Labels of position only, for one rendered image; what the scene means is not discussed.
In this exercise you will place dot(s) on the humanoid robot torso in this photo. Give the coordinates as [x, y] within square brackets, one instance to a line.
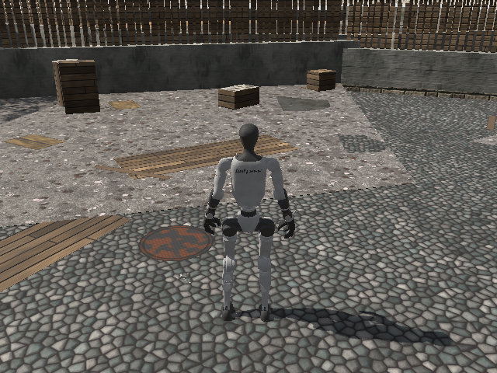
[248, 180]

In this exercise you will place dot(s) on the robot left upper arm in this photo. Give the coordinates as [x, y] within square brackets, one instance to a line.
[220, 177]

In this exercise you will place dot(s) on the right robot thigh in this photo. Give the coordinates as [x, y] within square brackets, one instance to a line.
[266, 231]

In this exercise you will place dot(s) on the left robot forearm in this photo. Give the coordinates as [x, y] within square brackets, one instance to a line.
[212, 206]

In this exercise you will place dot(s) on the robot right hand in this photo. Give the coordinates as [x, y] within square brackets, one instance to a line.
[290, 225]

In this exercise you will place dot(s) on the right robot forearm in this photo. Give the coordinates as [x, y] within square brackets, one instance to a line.
[285, 208]

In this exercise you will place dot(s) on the robot right upper arm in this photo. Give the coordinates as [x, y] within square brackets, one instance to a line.
[277, 178]

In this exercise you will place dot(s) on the robot left hand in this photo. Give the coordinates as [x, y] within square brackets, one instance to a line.
[207, 222]

